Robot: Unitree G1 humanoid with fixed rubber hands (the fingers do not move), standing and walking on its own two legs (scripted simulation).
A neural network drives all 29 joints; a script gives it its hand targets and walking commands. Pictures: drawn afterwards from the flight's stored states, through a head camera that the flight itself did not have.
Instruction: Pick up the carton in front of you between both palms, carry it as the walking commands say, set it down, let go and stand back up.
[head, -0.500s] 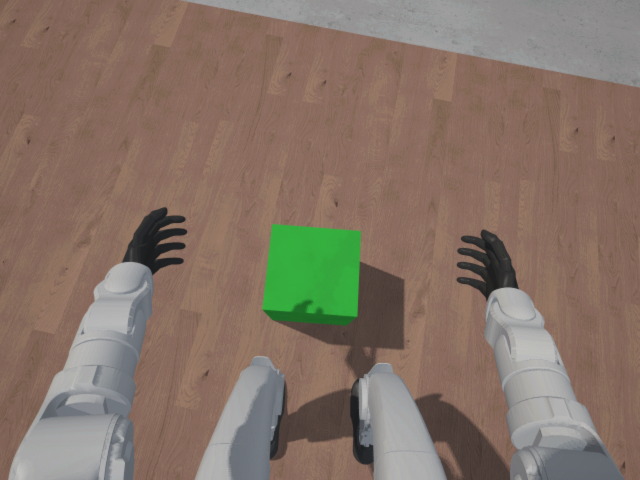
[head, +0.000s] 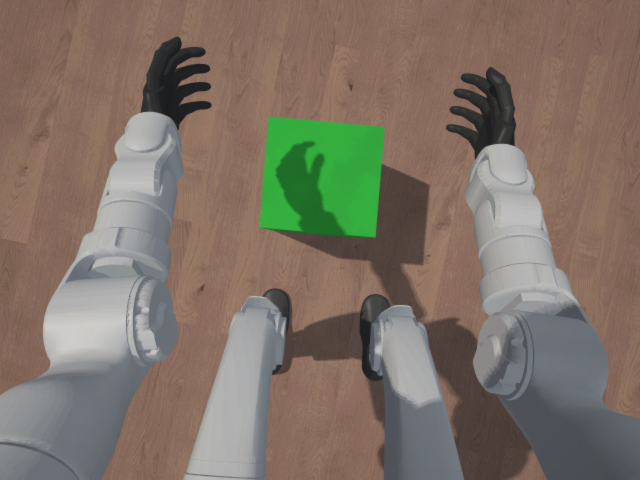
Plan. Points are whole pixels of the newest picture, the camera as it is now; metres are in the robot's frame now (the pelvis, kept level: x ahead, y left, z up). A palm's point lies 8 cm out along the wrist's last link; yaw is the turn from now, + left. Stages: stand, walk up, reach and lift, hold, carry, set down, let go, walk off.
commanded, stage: reach and lift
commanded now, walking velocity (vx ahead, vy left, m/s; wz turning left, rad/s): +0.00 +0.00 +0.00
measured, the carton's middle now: (320, 186) +0.46 +0.02 -0.49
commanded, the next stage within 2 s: none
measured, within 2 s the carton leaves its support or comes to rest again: leaves its support in 1.52 s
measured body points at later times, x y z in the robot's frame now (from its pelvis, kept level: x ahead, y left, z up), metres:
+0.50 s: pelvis -0.03 -0.01 -0.19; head +0.31 +0.00 +0.09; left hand +0.48 +0.21 -0.36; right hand +0.48 -0.17 -0.36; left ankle +0.08 +0.12 -0.58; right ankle +0.08 -0.14 -0.58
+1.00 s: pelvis -0.03 -0.01 -0.24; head +0.33 +0.01 +0.02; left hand +0.49 +0.19 -0.43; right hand +0.49 -0.17 -0.43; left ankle +0.08 +0.12 -0.58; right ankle +0.08 -0.14 -0.58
